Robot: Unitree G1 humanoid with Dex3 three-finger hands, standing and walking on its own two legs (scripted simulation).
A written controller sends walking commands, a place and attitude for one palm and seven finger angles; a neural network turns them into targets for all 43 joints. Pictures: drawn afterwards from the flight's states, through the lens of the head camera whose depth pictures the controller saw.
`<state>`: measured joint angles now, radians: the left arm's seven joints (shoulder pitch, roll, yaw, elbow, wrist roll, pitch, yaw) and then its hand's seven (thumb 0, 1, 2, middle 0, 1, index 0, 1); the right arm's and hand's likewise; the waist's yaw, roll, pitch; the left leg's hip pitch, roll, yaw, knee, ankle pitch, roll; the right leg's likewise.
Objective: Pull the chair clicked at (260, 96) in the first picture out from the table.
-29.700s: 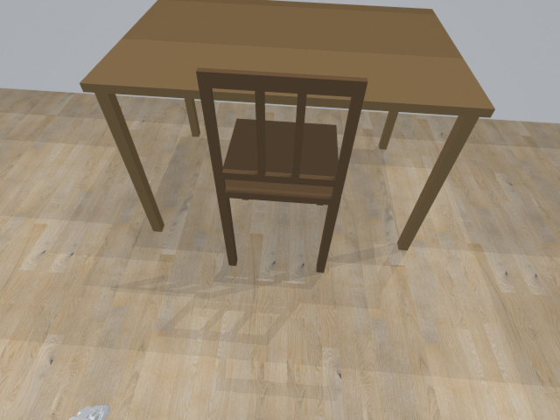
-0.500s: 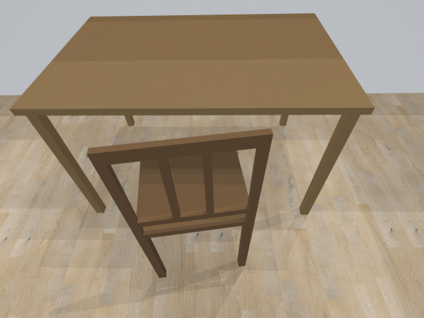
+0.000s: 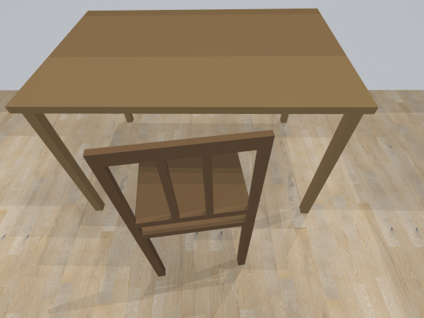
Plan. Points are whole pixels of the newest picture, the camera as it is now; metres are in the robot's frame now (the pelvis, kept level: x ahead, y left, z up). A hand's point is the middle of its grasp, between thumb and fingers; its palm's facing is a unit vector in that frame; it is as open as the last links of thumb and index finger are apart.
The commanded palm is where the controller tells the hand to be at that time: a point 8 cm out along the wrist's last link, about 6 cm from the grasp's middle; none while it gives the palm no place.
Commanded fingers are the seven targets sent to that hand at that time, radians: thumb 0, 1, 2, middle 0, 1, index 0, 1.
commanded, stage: look to check the result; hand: left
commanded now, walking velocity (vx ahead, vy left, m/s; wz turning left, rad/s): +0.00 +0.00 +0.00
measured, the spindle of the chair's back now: (169, 191) +0.43 +0.14 -0.10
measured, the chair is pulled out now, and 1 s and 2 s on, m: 0.16 0.16 0.16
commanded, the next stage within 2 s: walk to a spot facing it in 0.36 s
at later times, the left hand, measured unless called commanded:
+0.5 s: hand out of the picture +0.01 +0.17 -0.17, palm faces +0.03 -0.97 -0.22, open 7.3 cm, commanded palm none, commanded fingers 0.00 0.90 0.90 -0.20 -0.30 -0.20 -0.30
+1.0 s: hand out of the picture +0.03 +0.22 -0.19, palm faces -0.01 -0.98 -0.19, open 7.3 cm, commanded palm none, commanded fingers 0.00 0.90 0.90 -0.20 -0.30 -0.20 -0.30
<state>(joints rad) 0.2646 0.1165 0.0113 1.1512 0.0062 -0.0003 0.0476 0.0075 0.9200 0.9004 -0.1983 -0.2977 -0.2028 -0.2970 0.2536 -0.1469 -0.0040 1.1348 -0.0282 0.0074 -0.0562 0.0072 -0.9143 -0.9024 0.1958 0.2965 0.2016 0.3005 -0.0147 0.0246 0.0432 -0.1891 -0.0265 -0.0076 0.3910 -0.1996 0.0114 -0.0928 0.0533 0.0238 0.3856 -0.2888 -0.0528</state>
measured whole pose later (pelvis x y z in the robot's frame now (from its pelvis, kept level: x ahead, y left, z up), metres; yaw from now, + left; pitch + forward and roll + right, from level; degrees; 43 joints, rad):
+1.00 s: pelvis +0.01 +0.04 -0.01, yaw -1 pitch +0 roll -1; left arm 0.29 0.19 -0.01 1.01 0.02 0.00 0.05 0.00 0.91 0.90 -0.20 -0.30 -0.20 -0.30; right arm 0.24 -0.15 0.01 1.02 -0.02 -0.01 -0.03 0.01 -0.93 -0.90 0.20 0.30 0.20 0.30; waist 0.00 -0.04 0.00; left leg -0.26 -0.05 0.02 0.55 -0.30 0.06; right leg -0.14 0.03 0.04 0.49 -0.35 0.00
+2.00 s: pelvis -0.01 +0.06 +0.00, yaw -1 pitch +0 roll +0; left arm 0.32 0.18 -0.02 1.10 0.02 0.00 0.05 0.00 0.91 0.90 -0.20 -0.30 -0.20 -0.30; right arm 0.25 -0.15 0.01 1.13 0.00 -0.02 -0.03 0.01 -0.91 -0.90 0.20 0.30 0.20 0.30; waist 0.01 -0.04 0.03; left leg -0.20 -0.09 0.03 0.42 -0.21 0.09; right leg -0.12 -0.02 0.06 0.43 -0.30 0.03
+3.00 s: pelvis +0.02 -0.02 -0.02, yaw +8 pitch +0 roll -1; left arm 0.38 0.16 0.01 1.05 0.04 0.02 0.05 0.00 0.91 0.90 -0.20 -0.30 -0.20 -0.30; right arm 0.26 -0.14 -0.04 1.13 -0.02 0.02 -0.06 0.01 -0.91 -0.90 0.20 0.30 0.20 0.30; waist 0.00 -0.04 0.05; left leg -0.33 0.01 0.02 0.72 -0.42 0.03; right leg -0.10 0.08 -0.13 0.53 -0.43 -0.10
